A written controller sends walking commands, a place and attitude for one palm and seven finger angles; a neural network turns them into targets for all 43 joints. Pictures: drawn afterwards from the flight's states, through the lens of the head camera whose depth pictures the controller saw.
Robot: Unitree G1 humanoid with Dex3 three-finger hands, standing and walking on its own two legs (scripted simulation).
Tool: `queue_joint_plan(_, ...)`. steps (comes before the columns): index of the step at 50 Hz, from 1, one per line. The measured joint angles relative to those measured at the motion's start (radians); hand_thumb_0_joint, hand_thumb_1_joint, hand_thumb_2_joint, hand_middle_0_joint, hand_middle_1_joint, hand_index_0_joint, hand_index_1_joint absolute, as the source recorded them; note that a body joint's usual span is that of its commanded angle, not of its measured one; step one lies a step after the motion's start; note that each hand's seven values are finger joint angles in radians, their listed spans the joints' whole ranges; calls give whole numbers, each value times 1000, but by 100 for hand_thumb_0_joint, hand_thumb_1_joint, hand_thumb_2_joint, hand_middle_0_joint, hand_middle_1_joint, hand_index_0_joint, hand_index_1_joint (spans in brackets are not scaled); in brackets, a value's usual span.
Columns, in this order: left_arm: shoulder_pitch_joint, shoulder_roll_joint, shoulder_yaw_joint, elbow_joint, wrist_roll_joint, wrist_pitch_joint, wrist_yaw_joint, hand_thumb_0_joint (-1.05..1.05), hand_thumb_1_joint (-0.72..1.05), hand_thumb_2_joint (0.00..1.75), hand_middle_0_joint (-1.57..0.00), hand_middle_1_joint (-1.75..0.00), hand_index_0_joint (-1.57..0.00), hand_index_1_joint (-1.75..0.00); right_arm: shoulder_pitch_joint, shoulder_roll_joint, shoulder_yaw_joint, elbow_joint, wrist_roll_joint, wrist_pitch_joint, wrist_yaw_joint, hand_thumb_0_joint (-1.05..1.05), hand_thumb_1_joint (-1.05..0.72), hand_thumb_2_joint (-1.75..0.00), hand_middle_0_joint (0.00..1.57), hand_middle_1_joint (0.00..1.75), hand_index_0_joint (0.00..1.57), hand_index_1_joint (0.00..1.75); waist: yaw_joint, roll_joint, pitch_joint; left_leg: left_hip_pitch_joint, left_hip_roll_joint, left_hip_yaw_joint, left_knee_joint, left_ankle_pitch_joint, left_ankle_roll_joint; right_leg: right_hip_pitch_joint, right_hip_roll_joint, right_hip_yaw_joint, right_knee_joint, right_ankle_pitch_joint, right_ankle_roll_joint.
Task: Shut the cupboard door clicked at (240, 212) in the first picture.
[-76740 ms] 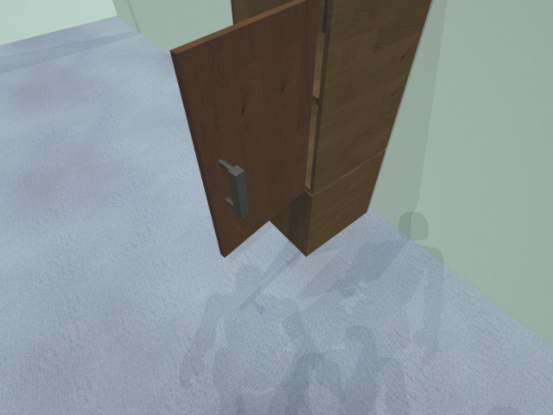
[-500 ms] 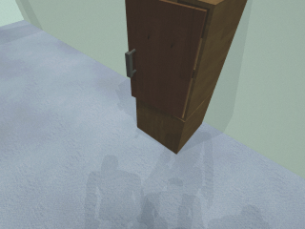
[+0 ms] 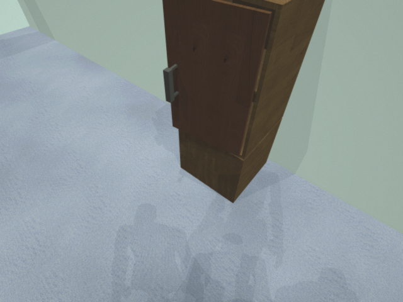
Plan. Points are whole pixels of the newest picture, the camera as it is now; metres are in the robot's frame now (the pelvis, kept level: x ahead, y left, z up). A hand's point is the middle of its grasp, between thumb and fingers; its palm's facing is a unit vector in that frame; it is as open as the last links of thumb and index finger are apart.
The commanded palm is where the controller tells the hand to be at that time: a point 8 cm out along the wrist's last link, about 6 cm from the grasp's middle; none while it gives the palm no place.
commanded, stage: walk to a spot facing it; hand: left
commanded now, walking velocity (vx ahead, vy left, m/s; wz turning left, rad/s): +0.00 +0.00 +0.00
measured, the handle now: (172, 83) +0.90 +0.17 -0.08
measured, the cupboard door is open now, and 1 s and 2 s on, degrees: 7 7 7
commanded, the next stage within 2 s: none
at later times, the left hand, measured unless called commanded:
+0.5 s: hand out of the picture +0.00 +0.20 -0.20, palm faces +0.21 -0.95 -0.23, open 7.4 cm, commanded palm none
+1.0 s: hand out of the picture +0.00 +0.20 -0.16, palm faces +0.44 -0.84 -0.32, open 7.4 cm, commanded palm none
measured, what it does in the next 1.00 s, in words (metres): steps on the spot, turning left: right foot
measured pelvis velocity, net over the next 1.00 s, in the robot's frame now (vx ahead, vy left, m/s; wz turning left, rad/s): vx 0.00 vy -0.05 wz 0.48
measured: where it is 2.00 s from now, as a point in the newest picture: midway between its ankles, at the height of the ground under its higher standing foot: outside the picture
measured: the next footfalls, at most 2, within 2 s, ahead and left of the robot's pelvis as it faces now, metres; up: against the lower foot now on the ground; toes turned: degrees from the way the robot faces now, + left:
right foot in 0.98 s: +0.08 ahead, -0.15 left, +0.00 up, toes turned +29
left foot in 1.36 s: -0.06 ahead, +0.06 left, +0.00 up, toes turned +47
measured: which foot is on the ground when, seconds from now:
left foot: down 0.00-0.96, up 0.98-1.00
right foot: down 0.00-0.54, up 0.56-0.96, down 0.98-1.00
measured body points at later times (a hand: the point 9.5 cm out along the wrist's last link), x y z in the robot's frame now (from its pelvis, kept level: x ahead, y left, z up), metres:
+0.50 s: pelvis +0.00 +0.00 -0.02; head +0.03 +0.02 +0.43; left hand -0.01 +0.25 -0.18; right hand +0.05 -0.24 -0.17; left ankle +0.00 +0.09 -0.73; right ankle -0.01 -0.12 -0.74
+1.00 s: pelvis +0.00 -0.05 -0.02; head +0.06 -0.03 +0.43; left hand -0.02 +0.24 -0.14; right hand +0.17 -0.26 -0.17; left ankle +0.00 +0.09 -0.74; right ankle +0.04 -0.17 -0.75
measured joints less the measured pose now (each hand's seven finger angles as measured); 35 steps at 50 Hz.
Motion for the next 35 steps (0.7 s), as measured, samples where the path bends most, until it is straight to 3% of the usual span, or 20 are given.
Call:
queue_joint_plan(10, -26, 11, 7, -16, -1, 4, 1, 1, 91, 90, -20, -30, -20, -30, -6, -7, -1, -7, 0, 4, 1, 1, -91, -90, 20, 30, 20, 30, -7, 1, 9, -9, -3, -13, 13, -7, -4, -4, -2, -14, 14, -14, -3)
queue_joint_plan(20, -69, 27, 48, -102, 5, 21, 1, 1, 91, 90, -20, -30, -20, -30, -21, -14, -26, -61, -5, 43, 19, 1, -91, -90, 20, 30, 20, 30, -9, 16, 45, -135, -26, -97, 169, -53, -12, -79, -24, -106, 137, -84, -11)
queue_joint_plan(23, -78, 40, 59, -128, 10, 25, 4, 1, 91, 90, -20, -30, -20, -30, -31, -23, -42, -84, -8, 56, 25, 1, -91, -90, 20, 30, 20, 30, -16, 14, 62, -186, -7, -71, 330, -181, -41, -82, -36, -150, 182, -115, -11)
queue_joint_plan(25, -87, 53, 65, -140, 15, 28, 6, 1, 91, 90, -20, -30, -20, -30, -37, -27, -49, -99, -7, 61, 30, 1, -91, -90, 20, 30, 20, 30, -20, -5, 68, -185, 9, -45, 359, -232, -52, -82, -59, -177, 218, -141, -3)
queue_joint_plan(27, -96, 65, 70, -154, 12, 33, 3, 1, 91, 90, -20, -30, -20, -30, -36, -37, -51, -121, -8, 51, 35, 1, -91, -90, 20, 30, 20, 30, -24, -23, 68, -168, 13, -32, 294, -103, -35, -107, -91, -197, 292, -177, 11)
queue_joint_plan(30, -131, 75, 71, -174, 7, 57, 3, 1, 91, 90, -20, -30, -20, -30, -59, -51, -50, -143, -19, 38, 30, 1, -91, -90, 20, 30, 20, 30, -14, -34, 85, -175, -17, -39, 291, -117, 18, -217, -80, -104, 535, -297, 26)
queue_joint_plan(32, -153, 79, 73, -186, 11, 65, -1, 1, 91, 90, -20, -30, -20, -30, -70, -60, -48, -158, -24, 37, 25, 1, -91, -90, 20, 30, 20, 30, -16, -24, 87, -171, -25, -59, 241, -98, 24, -283, -64, -62, 648, -266, 31)
queue_joint_plan(35, -177, 87, 76, -211, 13, 56, -12, 1, 91, 90, -20, -30, -20, -30, -82, -70, -46, -175, -24, 33, 19, 1, -91, -90, 20, 30, 20, 30, -18, -6, 88, -163, -32, -95, 153, -33, 17, -344, -55, -22, 706, -181, 47)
